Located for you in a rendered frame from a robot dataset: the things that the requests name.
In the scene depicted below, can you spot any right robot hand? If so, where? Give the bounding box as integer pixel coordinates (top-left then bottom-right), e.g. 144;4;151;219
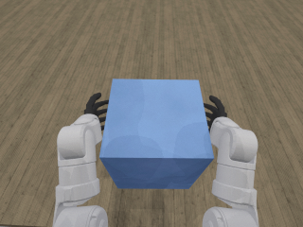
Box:
204;96;227;134

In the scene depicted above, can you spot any robot right forearm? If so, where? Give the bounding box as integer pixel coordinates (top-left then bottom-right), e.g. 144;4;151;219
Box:
209;116;259;227

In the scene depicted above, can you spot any carton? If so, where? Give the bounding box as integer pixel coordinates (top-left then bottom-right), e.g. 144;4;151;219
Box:
99;79;214;189

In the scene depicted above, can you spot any right robot upper arm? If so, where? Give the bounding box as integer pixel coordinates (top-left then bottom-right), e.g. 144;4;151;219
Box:
202;206;258;227

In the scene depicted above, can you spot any left robot upper arm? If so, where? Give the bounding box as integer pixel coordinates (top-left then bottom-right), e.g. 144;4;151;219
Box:
54;205;108;227

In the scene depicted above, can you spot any left robot hand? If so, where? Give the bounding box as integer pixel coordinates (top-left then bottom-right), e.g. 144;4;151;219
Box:
84;93;109;131

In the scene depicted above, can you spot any robot left forearm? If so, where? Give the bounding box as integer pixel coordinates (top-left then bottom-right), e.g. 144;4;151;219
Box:
52;113;102;227

